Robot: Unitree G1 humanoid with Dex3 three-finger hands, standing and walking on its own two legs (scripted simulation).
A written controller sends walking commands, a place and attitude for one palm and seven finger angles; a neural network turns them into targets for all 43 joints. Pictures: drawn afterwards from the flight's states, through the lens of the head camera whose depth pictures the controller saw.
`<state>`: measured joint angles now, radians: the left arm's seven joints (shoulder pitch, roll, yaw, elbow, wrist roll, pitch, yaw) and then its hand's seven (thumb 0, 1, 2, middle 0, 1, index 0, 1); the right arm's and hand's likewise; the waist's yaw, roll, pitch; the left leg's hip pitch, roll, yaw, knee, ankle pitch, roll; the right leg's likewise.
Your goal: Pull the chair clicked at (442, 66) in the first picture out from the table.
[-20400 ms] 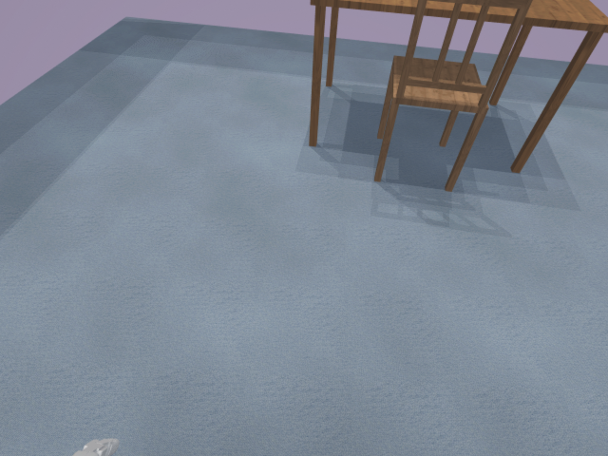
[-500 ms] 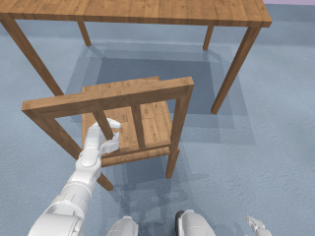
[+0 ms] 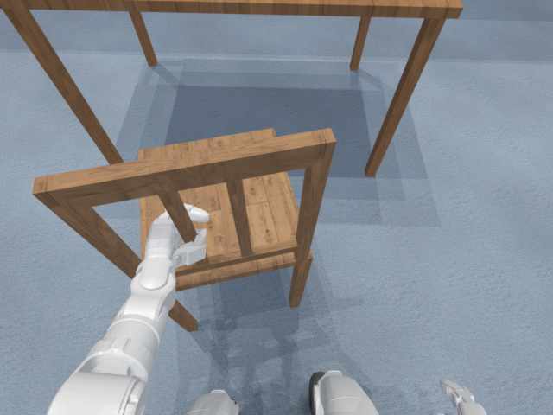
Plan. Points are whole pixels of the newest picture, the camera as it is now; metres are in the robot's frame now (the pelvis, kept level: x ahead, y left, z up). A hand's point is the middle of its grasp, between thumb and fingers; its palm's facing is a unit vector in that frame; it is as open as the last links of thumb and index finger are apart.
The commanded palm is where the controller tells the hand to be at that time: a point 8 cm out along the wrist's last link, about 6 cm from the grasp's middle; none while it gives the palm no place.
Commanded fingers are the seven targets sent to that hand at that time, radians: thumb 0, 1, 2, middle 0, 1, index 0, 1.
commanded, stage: step backward, pulling the chair out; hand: left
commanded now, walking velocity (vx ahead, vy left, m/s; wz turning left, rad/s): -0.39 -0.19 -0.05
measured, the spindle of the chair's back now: (187, 232) +0.40 +0.14 -0.06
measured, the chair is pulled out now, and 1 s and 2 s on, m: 0.40 0.64 0.64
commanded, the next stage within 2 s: stop walking, hand still on the chair in 0.44 s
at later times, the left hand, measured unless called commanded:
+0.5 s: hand (192, 334) +0.23 +0.12 -0.06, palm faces +0.02 -0.98 -0.18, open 5.3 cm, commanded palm +0.22 +0.17 -0.06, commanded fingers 0.00 0.90 0.90 -0.50 -1.45 -0.50 -1.45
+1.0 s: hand (181, 414) +0.13 +0.13 -0.06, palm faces +0.00 -0.98 -0.19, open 5.4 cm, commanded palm +0.11 +0.18 -0.04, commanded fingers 0.00 0.90 0.90 -0.50 -1.45 -0.50 -1.45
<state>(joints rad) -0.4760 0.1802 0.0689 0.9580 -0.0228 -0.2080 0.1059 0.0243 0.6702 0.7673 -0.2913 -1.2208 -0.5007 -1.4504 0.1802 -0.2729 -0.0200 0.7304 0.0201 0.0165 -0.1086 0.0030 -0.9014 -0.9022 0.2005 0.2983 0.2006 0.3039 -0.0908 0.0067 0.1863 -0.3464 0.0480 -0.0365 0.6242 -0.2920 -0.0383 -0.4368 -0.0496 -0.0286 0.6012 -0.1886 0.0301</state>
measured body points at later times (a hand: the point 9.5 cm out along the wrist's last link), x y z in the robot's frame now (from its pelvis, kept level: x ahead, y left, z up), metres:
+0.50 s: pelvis -0.13 -0.01 +0.00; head -0.06 -0.01 +0.44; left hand +0.23 +0.17 -0.04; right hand -0.05 -0.28 -0.13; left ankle -0.13 +0.14 -0.72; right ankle -0.03 -0.13 -0.72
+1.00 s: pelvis -0.16 +0.00 +0.01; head -0.14 -0.01 +0.46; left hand +0.13 +0.18 -0.04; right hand -0.09 -0.27 -0.11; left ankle -0.13 +0.14 -0.72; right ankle -0.10 -0.13 -0.72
